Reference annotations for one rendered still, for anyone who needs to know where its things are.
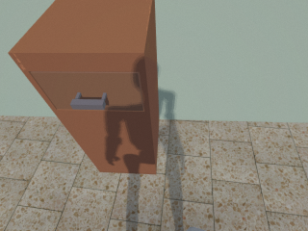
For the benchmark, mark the drawer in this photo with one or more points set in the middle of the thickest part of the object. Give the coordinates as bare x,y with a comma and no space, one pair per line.
123,88

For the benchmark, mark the handle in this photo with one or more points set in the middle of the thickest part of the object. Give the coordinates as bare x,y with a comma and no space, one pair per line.
88,104

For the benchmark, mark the cabinet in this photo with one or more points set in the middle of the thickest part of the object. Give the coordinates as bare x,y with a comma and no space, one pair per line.
101,36

